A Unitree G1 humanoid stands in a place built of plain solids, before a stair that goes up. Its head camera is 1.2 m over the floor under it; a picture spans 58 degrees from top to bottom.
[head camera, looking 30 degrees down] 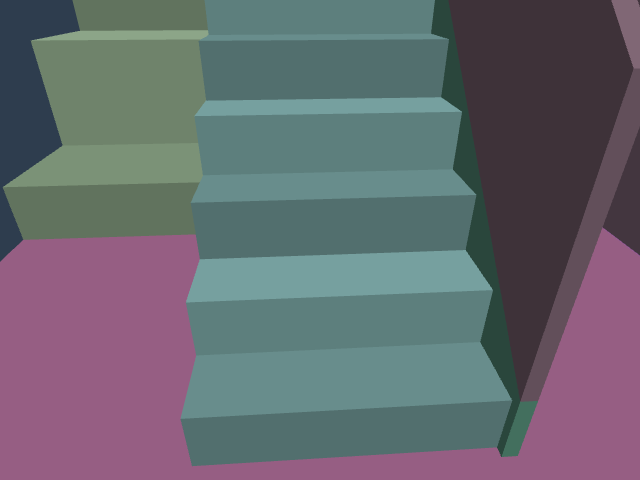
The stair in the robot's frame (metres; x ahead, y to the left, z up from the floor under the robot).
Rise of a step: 0.21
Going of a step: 0.23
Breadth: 0.91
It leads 4 degrees to the left of straight ahead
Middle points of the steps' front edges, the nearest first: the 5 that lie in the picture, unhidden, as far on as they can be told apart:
0.79 -0.08 0.21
1.02 -0.07 0.42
1.25 -0.05 0.63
1.49 -0.04 0.84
1.72 -0.02 1.05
